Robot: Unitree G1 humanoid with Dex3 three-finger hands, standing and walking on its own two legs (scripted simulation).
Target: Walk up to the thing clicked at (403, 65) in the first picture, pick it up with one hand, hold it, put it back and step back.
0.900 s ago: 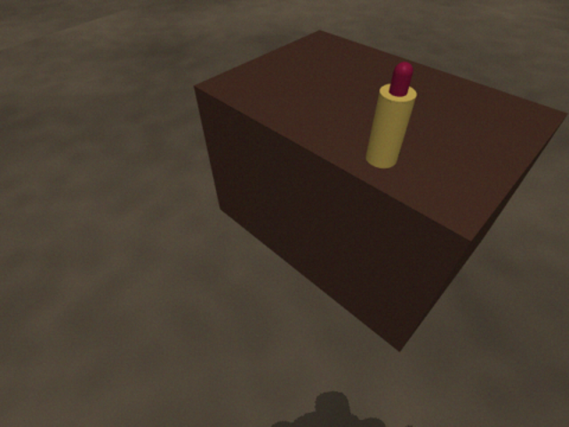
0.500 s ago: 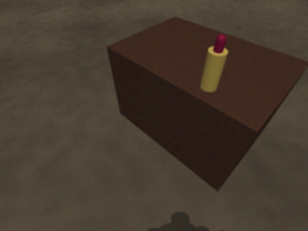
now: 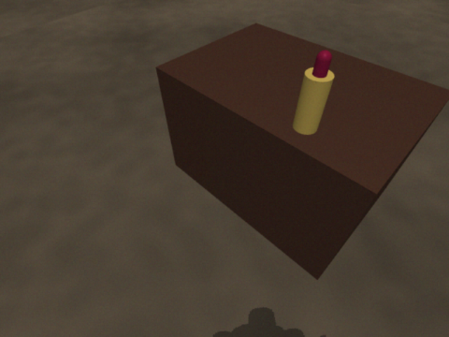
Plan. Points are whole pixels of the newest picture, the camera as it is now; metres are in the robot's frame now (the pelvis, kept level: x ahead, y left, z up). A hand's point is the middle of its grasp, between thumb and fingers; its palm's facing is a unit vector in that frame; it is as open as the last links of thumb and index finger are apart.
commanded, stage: stand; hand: left
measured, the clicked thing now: (314, 93) +0.79 -0.28 +0.00
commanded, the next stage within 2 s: walk up in 0.22 s
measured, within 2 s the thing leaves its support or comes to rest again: neither
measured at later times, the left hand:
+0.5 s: hand out of the picture +0.15 +0.23 -0.15, palm faces -0.23 -0.89 -0.39, open 7.3 cm
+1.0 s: hand (164, 244) +0.38 +0.16 -0.17, palm faces -0.48 -0.78 -0.41, open 7.3 cm
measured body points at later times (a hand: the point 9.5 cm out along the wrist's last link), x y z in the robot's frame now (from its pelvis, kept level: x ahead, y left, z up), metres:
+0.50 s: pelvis +0.04 -0.05 -0.02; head +0.05 -0.07 +0.42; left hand +0.16 +0.27 -0.12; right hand +0.05 -0.39 -0.14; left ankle +0.00 +0.12 -0.75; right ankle +0.09 -0.20 -0.75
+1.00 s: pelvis +0.21 -0.06 -0.03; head +0.23 -0.07 +0.42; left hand +0.41 +0.20 -0.14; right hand +0.12 -0.39 -0.13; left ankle +0.32 +0.02 -0.75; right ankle +0.11 -0.19 -0.71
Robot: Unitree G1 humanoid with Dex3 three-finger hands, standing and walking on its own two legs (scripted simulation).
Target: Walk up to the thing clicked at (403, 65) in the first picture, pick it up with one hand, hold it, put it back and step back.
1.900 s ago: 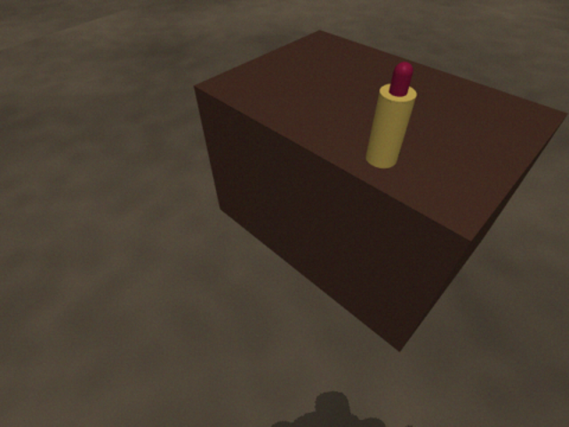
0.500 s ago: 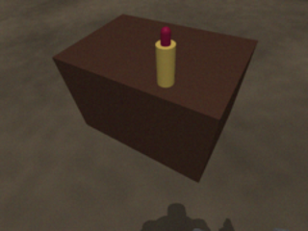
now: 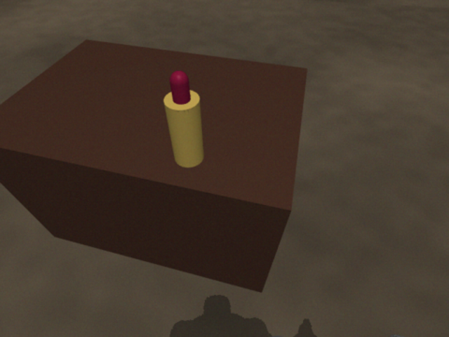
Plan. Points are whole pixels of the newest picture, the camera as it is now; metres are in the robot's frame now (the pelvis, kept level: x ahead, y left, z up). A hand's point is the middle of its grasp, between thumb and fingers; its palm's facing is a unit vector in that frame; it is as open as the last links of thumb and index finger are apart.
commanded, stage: walk up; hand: left
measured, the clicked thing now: (184, 120) +0.61 +0.08 +0.03
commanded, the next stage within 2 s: none
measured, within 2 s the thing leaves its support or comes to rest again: neither
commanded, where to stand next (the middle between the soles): +0.15 +0.00 m, yaw -17 degrees
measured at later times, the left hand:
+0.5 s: hand (113, 291) +0.26 +0.24 -0.13, palm faces -0.23 -0.89 -0.39, open 7.3 cm
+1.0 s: hand (104, 323) +0.20 +0.25 -0.15, palm faces -0.29 -0.87 -0.40, open 7.3 cm
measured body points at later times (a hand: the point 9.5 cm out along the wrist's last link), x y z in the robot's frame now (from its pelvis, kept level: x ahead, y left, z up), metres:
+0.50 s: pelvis +0.09 +0.02 -0.01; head +0.14 +0.00 +0.44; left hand +0.27 +0.28 -0.11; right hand +0.12 -0.31 -0.13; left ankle +0.12 +0.16 -0.69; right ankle +0.15 -0.12 -0.72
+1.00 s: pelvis +0.07 +0.01 -0.01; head +0.10 -0.01 +0.44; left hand +0.22 +0.29 -0.12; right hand +0.06 -0.34 -0.12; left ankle +0.13 +0.14 -0.71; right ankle +0.05 -0.12 -0.72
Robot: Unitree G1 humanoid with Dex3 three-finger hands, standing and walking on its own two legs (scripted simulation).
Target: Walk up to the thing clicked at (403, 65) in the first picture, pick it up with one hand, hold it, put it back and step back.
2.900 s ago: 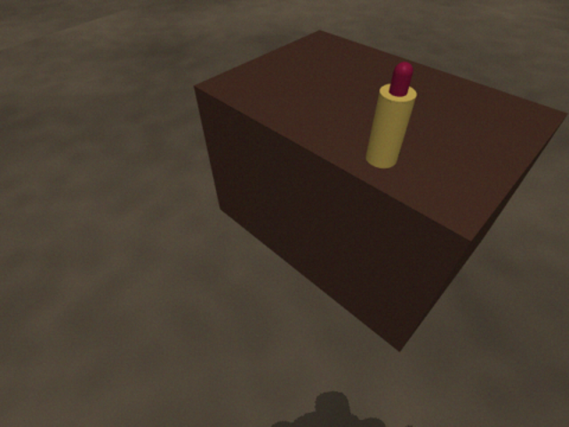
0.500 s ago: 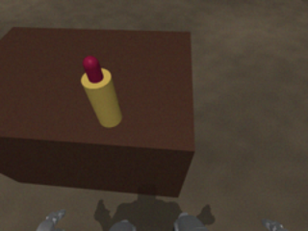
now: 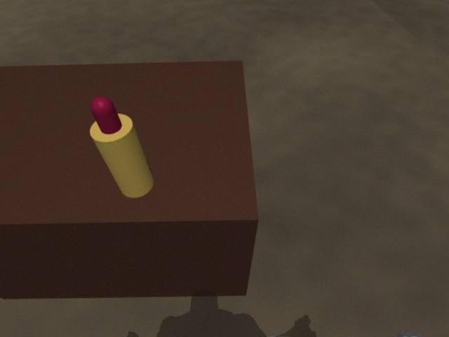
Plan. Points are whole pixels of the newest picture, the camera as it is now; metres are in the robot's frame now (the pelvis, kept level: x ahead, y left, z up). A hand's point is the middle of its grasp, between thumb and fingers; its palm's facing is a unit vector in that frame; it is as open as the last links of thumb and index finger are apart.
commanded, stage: walk up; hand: left
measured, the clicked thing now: (121, 148) +0.50 +0.23 +0.04
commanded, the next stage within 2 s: stand in 1.04 s
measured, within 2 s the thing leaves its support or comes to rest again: neither
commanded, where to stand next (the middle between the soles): +0.08 +0.02 m, yaw +0 degrees
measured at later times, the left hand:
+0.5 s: hand out of the picture +0.12 +0.25 -0.11, palm faces -0.02 -0.94 -0.35, open 7.3 cm
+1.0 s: hand out of the picture +0.11 +0.26 -0.12, palm faces -0.04 -0.94 -0.33, open 7.3 cm
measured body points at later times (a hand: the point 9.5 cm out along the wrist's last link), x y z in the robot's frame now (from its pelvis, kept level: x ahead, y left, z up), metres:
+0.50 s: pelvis +0.01 +0.00 +0.03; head +0.02 +0.00 +0.48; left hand +0.12 +0.30 -0.09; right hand +0.09 -0.31 -0.10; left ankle +0.02 +0.15 -0.71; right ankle +0.02 -0.13 -0.71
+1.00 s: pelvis +0.02 +0.02 +0.04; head +0.03 +0.02 +0.49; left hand +0.11 +0.31 -0.10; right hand +0.09 -0.29 -0.09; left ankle +0.02 +0.15 -0.71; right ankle +0.02 -0.13 -0.71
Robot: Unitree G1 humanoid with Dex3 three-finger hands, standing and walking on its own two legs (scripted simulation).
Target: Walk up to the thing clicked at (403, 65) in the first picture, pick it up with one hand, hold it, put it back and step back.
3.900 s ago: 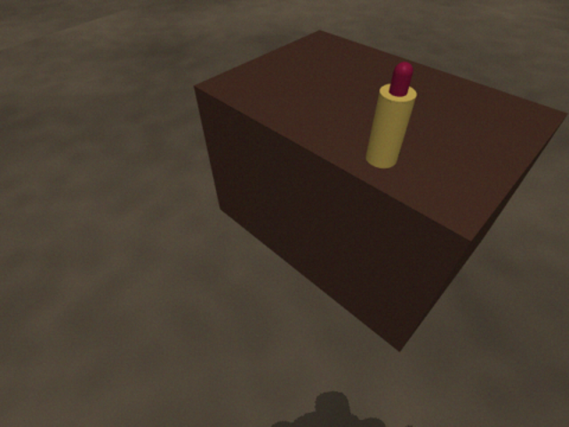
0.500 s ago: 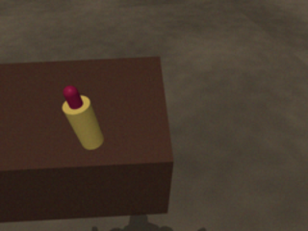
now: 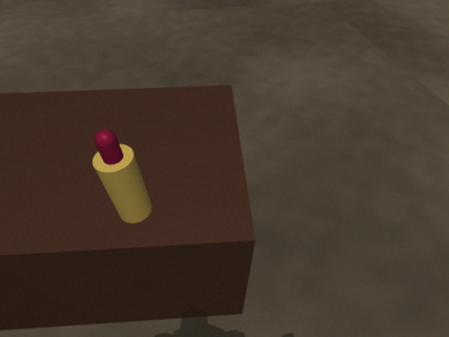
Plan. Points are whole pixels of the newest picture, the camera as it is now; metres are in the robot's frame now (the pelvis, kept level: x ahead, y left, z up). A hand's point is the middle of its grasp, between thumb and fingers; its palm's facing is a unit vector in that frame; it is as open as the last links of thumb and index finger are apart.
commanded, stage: walk up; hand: left
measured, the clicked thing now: (121, 176) +0.47 +0.24 +0.00
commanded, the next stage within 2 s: stand in 0.04 s
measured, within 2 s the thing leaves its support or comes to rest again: neither
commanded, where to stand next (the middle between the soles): +0.06 +0.00 m, yaw +3 degrees
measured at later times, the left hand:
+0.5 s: hand out of the picture +0.07 +0.26 -0.16, palm faces +0.01 -0.94 -0.34, open 7.3 cm
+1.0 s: hand out of the picture +0.06 +0.26 -0.16, palm faces +0.02 -0.94 -0.34, open 7.3 cm
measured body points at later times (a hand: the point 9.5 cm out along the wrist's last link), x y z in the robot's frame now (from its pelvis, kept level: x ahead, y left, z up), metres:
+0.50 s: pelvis +0.00 +0.00 +0.00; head +0.01 +0.01 +0.45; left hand +0.07 +0.31 -0.13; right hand +0.09 -0.30 -0.13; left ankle +0.00 +0.13 -0.75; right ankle +0.00 -0.15 -0.75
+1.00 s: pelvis +0.00 +0.00 +0.00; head +0.01 +0.00 +0.45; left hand +0.06 +0.31 -0.13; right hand +0.09 -0.30 -0.13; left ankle +0.00 +0.13 -0.75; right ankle +0.00 -0.15 -0.75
